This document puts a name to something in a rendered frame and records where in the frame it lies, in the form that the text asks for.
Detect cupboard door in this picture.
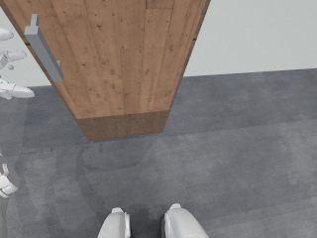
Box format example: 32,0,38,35
3,0,206,119

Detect right robot thigh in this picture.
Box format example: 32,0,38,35
164,207,209,238

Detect left robot upper arm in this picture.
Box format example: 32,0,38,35
0,155,20,238

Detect right robot shin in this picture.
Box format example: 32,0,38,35
164,203,181,238

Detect handle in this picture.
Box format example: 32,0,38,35
24,14,64,82

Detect robot left hand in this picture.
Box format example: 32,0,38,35
0,28,35,100

